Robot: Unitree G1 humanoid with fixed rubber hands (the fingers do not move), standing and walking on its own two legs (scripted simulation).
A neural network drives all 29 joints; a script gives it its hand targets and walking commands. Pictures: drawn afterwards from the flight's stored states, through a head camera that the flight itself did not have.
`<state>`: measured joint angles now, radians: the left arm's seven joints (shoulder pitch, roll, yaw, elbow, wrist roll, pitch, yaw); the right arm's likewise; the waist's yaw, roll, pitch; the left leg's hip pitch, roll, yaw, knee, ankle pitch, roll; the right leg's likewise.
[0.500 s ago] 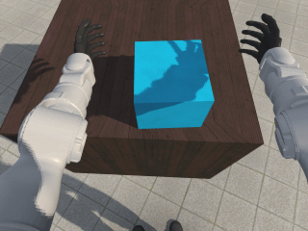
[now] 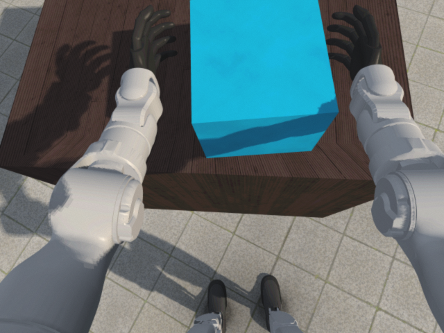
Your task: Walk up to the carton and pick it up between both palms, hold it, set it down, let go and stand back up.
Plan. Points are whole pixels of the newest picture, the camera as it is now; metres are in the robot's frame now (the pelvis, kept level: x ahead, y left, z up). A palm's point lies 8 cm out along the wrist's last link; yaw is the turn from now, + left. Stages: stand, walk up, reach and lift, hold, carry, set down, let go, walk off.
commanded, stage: reach and lift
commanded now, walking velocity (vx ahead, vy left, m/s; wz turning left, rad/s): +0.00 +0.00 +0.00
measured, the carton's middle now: (255, 81) +0.55 -0.04 -0.03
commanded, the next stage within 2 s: none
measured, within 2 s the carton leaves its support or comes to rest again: neither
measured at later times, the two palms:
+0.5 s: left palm (154, 81) +0.52 +0.13 +0.04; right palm (351, 62) +0.52 -0.17 +0.05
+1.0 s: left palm (154, 82) +0.52 +0.13 +0.04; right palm (350, 64) +0.52 -0.17 +0.05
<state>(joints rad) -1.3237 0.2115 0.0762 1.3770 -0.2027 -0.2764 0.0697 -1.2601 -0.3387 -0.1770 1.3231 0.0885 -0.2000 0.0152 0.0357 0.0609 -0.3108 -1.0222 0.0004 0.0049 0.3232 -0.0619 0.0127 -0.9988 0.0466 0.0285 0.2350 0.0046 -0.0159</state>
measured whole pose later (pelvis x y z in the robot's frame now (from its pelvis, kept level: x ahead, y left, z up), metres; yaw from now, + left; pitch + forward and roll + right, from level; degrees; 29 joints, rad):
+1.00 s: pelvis +0.04 -0.01 +0.02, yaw +4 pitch +30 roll +0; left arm -1.02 -0.05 0.69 1.06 0.48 -0.26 0.07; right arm -1.01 0.10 -0.88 0.86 -0.73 -0.18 0.05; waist -0.08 0.04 -0.15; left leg -0.60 -0.01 -0.05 0.13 -0.05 0.00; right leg -0.59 0.03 -0.07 0.09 -0.03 -0.04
